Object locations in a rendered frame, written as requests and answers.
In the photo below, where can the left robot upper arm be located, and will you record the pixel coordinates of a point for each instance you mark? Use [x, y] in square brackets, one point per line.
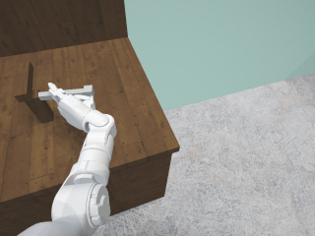
[78, 210]

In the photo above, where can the robot left forearm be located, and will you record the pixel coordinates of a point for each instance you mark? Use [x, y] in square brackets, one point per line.
[93, 163]

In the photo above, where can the robot left hand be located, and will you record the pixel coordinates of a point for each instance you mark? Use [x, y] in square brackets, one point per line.
[73, 108]

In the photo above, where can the counter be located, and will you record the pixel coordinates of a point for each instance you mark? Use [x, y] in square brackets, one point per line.
[72, 44]

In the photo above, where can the tap lever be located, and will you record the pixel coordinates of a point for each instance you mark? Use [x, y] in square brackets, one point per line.
[86, 91]

